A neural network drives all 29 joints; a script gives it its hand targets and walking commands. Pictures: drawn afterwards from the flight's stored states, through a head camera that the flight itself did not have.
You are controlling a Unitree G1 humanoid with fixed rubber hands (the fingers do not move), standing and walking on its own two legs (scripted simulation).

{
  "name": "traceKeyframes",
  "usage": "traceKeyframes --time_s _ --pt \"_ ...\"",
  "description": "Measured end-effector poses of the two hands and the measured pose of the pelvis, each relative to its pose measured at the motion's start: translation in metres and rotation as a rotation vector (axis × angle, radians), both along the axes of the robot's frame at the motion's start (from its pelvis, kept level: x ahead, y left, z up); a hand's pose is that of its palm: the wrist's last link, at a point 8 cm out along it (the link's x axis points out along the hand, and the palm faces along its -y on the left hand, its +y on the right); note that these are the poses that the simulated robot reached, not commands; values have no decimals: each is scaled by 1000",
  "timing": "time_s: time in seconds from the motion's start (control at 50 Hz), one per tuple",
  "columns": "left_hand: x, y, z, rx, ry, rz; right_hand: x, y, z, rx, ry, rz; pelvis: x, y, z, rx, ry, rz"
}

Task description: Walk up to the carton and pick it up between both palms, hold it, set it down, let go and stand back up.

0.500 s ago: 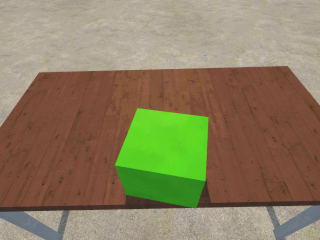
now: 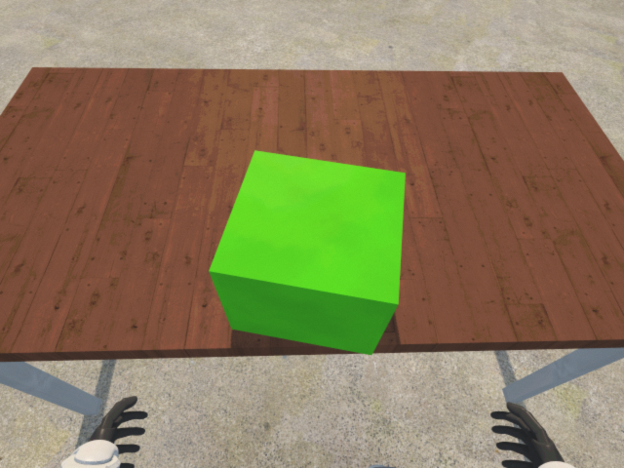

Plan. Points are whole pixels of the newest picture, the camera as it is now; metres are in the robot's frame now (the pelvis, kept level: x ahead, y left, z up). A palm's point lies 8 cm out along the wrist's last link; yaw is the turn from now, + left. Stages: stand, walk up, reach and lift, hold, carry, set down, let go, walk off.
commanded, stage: reach and lift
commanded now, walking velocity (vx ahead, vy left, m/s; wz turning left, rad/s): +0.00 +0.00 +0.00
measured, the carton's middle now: (314, 254) +0.41 +0.01 -0.01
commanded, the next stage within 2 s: none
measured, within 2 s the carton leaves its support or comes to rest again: neither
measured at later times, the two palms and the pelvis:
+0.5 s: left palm out of the picture +0.12 +0.27 -0.06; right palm out of the picture +0.11 -0.24 -0.06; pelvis -0.03 +0.00 +0.01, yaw -4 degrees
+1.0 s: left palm (113, 446) +0.17 +0.24 -0.04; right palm out of the picture +0.13 -0.23 -0.02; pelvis -0.01 -0.02 +0.02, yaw -5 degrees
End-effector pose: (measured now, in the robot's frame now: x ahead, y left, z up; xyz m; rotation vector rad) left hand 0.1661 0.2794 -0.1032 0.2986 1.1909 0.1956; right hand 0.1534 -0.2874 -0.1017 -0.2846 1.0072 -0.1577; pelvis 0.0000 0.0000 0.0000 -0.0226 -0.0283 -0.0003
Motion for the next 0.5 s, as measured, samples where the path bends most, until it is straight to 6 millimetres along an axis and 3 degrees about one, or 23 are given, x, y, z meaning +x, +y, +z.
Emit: traceKeyframes --time_s 0.08,0.14,0.26,0.38,0.5 --pt "29 -22 17 -31 -128 -54 4 3 10 4 -87 10 -6 -2 -1 -5 -19 -9" --pt "30 -30 30 -41 -190 -77 -6 5 20 -4 -139 -4 -5 -3 3 2 -48 -18" --pt "-7 -21 32 -39 -161 -39 -38 7 31 -17 -165 -38 -8 -3 8 15 -105 -40" --pt "-48 -8 26 -31 -111 8 -53 20 38 -1 -174 -44 -22 -1 10 26 -124 -55" --pt "-49 -5 43 -22 -219 1 -47 44 43 57 -247 -38 -35 5 10 27 -122 -66"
